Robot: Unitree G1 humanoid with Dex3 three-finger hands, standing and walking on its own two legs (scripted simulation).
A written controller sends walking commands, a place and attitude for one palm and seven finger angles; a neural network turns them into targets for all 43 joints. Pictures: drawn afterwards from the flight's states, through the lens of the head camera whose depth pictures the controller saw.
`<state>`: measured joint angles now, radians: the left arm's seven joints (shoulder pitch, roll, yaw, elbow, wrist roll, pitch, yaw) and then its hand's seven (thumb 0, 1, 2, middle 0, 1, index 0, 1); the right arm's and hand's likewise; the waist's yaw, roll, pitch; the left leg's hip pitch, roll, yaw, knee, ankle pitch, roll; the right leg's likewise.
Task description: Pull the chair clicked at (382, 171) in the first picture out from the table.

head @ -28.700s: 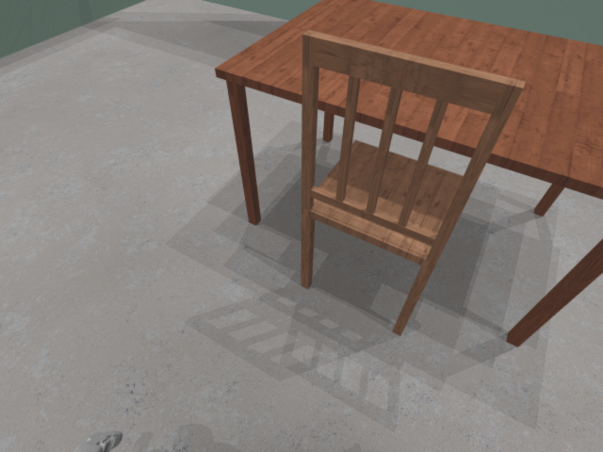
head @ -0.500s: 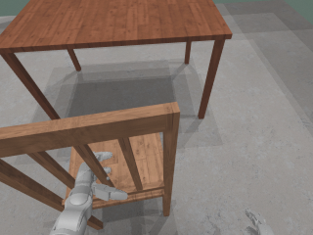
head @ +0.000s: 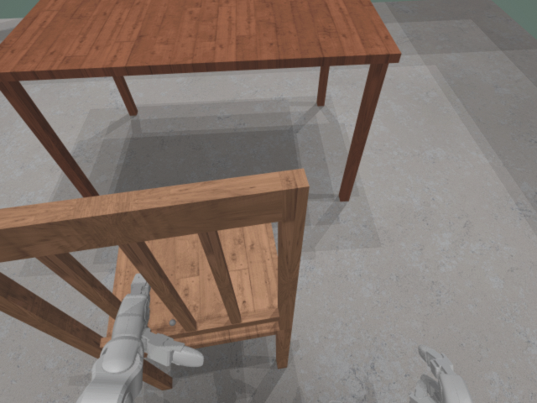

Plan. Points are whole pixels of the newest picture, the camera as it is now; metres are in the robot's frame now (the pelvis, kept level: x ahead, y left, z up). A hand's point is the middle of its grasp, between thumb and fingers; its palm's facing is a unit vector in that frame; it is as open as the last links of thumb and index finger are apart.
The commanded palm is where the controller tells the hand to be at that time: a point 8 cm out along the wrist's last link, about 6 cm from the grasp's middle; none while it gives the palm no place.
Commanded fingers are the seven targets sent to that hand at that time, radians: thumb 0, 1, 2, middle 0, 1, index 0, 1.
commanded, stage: draw the fingers out of the gap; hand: left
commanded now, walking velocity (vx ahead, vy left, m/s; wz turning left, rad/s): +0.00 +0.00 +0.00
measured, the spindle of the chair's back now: (167, 293) +0.29 +0.17 -0.02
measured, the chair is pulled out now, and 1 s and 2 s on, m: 0.53 0.53 0.53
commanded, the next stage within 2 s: draw the hand back to the body in 0.60 s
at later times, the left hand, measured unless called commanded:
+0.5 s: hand (160, 390) +0.16 +0.16 -0.04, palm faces +0.07 -0.97 -0.23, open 17.4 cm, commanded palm +0.14 +0.21 -0.02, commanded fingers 0.00 -0.55 0.20 0.00 0.00 0.00 0.00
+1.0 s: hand (135, 389) +0.15 +0.16 +0.03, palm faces +0.07 -0.99 -0.09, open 17.5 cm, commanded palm +0.11 +0.23 +0.04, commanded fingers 0.00 -0.55 0.20 0.00 0.00 0.00 0.00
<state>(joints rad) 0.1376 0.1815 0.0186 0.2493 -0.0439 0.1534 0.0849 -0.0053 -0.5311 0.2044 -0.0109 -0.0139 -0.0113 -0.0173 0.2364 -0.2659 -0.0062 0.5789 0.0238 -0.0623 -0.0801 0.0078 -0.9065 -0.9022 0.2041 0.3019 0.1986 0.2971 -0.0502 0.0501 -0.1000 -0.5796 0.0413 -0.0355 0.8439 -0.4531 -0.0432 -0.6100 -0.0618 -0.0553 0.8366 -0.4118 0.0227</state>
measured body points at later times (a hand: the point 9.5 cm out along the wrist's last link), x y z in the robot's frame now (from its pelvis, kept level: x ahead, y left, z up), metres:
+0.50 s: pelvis -0.01 +0.00 -0.01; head +0.03 -0.01 +0.44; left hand +0.15 +0.21 -0.03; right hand +0.17 -0.24 -0.09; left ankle -0.02 +0.15 -0.70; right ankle +0.00 -0.13 -0.70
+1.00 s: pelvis -0.02 +0.00 -0.04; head +0.02 -0.01 +0.41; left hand +0.14 +0.22 +0.04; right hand +0.17 -0.24 -0.12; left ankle -0.02 +0.15 -0.70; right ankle +0.00 -0.13 -0.70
